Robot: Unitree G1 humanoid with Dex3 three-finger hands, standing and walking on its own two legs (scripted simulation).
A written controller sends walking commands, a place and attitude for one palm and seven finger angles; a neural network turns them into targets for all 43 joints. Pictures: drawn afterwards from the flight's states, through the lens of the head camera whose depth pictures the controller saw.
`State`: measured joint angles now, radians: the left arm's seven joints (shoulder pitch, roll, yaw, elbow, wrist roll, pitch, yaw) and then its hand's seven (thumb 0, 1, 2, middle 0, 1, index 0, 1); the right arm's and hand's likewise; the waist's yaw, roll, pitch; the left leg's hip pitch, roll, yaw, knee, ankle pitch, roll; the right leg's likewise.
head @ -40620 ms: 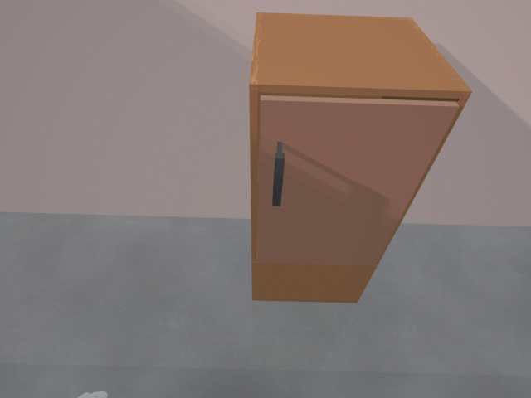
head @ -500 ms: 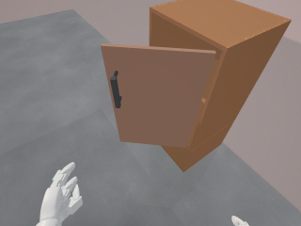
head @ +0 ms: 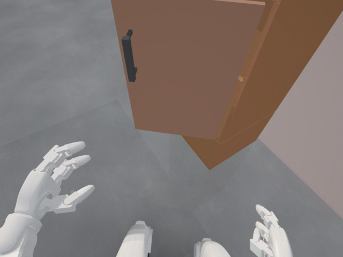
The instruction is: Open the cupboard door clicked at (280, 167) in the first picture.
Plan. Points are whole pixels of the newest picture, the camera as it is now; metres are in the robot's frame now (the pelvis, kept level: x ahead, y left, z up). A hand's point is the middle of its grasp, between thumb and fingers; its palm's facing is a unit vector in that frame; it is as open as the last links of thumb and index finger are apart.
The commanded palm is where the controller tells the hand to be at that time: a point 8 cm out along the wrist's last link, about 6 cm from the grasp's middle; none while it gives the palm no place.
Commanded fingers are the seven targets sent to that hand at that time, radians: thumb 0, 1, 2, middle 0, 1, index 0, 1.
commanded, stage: raise the hand with hooked fingers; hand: left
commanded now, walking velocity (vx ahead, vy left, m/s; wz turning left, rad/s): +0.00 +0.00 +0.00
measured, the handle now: (131, 57) +0.64 +0.18 +0.08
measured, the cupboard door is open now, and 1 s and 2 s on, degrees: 49 49 49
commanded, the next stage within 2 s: move the hooked fingers beside the handle in 1.42 s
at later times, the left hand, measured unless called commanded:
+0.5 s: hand (48, 171) +0.26 +0.28 +0.07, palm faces -0.04 -1.00 -0.06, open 13.0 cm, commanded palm +0.25 +0.33 +0.08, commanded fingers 0.00 -0.50 0.30 -0.30 -1.20 -0.30 -1.20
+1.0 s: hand (41, 148) +0.30 +0.30 +0.10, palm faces -0.05 -1.00 -0.05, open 13.9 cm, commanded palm +0.28 +0.34 +0.10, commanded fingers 0.00 -0.50 0.30 -0.30 -1.20 -0.30 -1.20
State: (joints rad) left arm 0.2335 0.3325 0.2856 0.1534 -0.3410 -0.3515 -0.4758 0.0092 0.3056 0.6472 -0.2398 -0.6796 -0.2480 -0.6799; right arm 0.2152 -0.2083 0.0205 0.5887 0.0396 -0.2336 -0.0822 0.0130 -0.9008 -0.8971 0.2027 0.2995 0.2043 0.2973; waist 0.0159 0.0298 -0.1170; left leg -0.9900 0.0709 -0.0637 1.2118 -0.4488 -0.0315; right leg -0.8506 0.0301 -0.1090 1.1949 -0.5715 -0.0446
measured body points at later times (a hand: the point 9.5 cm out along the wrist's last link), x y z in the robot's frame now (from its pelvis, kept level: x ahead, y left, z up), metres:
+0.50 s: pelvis +0.01 +0.03 +0.02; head +0.07 +0.05 +0.47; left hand +0.26 +0.33 +0.08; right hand +0.19 -0.22 -0.04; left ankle +0.08 +0.14 -0.64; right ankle +0.01 -0.10 -0.64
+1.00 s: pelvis +0.01 +0.02 +0.03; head +0.07 +0.04 +0.48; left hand +0.30 +0.35 +0.10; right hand +0.16 -0.23 -0.05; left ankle +0.08 +0.14 -0.64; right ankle +0.01 -0.10 -0.64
